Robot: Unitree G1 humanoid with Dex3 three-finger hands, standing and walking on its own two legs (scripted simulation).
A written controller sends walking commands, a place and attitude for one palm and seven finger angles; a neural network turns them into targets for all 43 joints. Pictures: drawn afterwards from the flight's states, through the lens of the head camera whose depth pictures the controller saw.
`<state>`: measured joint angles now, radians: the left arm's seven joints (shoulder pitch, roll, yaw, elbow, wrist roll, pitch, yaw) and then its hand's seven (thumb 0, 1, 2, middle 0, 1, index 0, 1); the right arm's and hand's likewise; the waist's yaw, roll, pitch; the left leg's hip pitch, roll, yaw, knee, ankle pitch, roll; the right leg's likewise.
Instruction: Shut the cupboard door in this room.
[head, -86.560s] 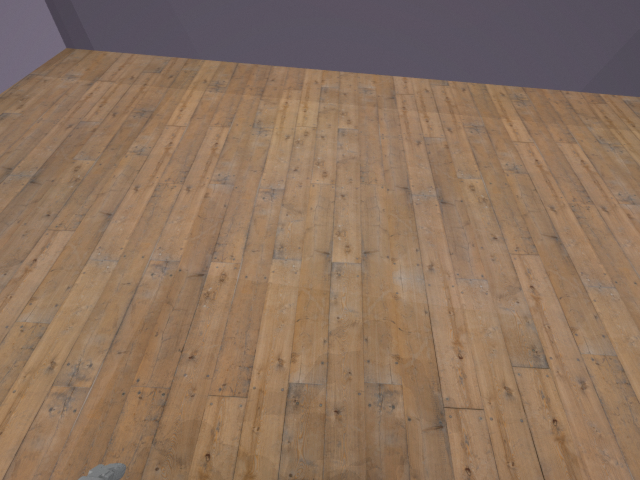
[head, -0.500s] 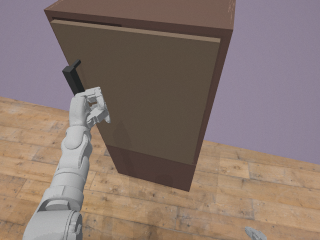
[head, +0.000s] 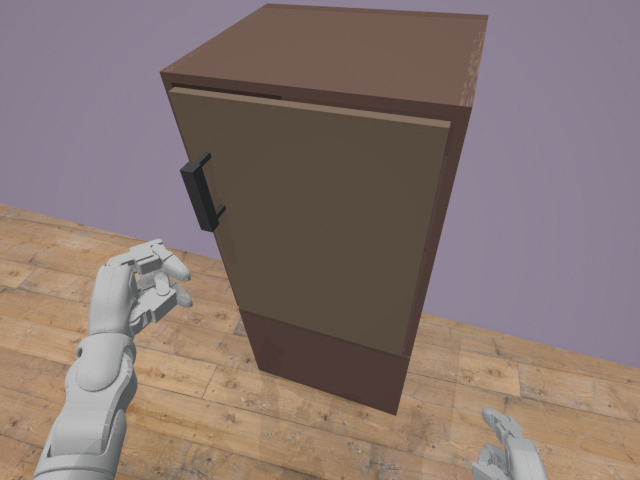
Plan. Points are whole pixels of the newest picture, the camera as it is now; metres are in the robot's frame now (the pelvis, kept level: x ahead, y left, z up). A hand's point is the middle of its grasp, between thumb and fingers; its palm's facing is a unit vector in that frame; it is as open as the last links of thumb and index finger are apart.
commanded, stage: draw the hand back to the body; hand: left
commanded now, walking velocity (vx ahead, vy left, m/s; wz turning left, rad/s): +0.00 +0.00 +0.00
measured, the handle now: (207, 191) +0.57 +0.25 +0.05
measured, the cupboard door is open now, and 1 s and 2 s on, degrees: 0 0 0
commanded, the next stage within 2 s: step back with the hand held close in 0.86 s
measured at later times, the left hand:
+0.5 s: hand (39, 350) +0.19 +0.28 +0.16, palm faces +0.46 -0.79 -0.40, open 6.3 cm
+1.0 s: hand (46, 347) +0.20 +0.27 +0.16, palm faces +0.46 -0.79 -0.40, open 7.4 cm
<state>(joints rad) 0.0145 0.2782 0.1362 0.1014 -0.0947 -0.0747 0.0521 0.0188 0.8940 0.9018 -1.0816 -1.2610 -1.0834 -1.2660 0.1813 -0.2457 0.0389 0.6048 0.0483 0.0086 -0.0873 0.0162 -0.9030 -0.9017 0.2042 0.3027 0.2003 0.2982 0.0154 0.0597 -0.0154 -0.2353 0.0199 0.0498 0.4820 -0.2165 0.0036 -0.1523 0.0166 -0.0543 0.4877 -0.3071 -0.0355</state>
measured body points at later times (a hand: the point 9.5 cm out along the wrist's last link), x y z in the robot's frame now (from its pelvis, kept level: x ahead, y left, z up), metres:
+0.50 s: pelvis +0.01 +0.01 +0.01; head -0.02 -0.02 +0.45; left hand +0.16 +0.32 +0.18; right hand +0.20 -0.20 -0.08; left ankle +0.03 +0.12 -0.74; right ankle -0.03 -0.09 -0.74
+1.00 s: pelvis +0.01 +0.01 +0.01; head -0.01 -0.02 +0.45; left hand +0.17 +0.31 +0.18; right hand +0.20 -0.21 -0.08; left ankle +0.03 +0.12 -0.74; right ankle -0.03 -0.09 -0.74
